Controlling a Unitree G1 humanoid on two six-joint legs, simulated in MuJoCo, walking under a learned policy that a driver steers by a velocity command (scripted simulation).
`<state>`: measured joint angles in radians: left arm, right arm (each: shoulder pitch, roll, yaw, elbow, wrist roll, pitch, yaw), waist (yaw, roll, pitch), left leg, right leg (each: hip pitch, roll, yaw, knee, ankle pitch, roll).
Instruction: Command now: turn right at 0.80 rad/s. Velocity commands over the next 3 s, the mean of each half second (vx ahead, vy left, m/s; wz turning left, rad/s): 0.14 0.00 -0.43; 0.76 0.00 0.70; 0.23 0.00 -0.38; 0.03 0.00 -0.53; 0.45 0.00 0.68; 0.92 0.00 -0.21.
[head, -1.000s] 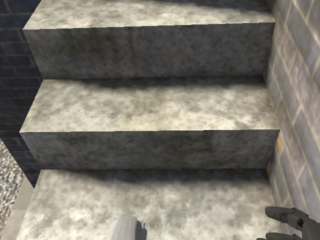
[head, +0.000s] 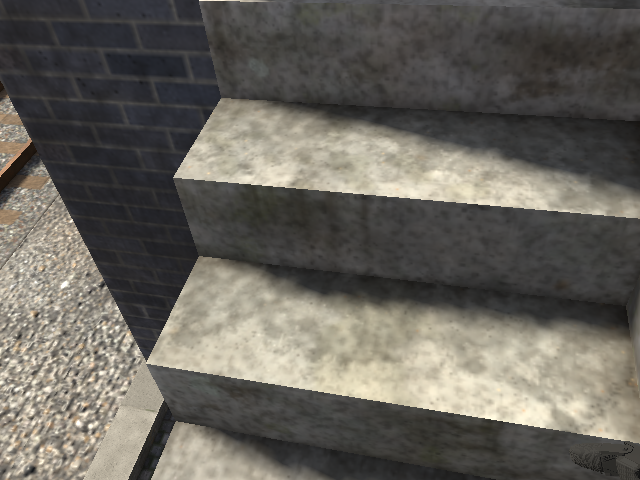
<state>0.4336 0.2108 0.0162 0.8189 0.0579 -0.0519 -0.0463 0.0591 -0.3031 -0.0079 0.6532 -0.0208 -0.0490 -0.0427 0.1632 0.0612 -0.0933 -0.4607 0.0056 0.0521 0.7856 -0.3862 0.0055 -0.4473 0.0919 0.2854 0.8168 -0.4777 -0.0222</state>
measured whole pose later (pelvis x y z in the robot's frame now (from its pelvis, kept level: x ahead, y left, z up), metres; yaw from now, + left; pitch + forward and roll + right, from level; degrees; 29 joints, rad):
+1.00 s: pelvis +0.14 +0.03 +0.00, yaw +11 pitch +0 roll +2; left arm -0.14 0.02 -0.10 0.41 0.03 -0.05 0.07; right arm 0.33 -0.26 -0.07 0.90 -0.08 -0.04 0.04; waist -0.03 0.01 -0.06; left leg -0.35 -0.19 -0.07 0.75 -0.41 0.09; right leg -1.34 0.01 0.08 2.62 -0.46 -0.11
